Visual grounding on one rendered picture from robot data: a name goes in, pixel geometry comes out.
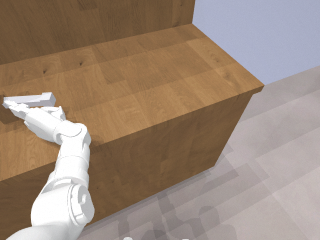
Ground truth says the robot left hand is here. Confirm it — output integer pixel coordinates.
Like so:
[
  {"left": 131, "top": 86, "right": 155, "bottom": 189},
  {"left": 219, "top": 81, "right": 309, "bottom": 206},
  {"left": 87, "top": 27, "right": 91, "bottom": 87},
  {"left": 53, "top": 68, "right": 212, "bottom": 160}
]
[{"left": 3, "top": 100, "right": 66, "bottom": 143}]

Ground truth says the tap lever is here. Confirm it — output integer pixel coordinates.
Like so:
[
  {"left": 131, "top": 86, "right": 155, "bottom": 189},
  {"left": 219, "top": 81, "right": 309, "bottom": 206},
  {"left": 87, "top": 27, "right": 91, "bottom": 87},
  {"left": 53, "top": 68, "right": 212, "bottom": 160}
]
[{"left": 2, "top": 92, "right": 56, "bottom": 109}]

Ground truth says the robot left forearm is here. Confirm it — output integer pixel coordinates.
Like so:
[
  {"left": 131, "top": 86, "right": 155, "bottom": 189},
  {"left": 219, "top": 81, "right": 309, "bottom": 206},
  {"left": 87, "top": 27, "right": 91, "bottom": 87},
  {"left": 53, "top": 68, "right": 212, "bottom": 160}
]
[{"left": 31, "top": 120, "right": 91, "bottom": 226}]

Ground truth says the robot left upper arm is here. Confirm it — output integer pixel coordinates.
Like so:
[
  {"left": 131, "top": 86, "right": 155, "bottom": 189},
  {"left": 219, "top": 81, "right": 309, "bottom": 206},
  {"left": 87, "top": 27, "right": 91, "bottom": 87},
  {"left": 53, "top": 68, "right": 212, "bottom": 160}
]
[{"left": 6, "top": 183, "right": 95, "bottom": 240}]

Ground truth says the counter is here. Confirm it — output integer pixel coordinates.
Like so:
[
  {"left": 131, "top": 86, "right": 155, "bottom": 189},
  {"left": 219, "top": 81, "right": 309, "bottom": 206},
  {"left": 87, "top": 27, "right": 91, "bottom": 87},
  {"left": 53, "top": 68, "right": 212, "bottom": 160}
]
[{"left": 0, "top": 0, "right": 265, "bottom": 240}]

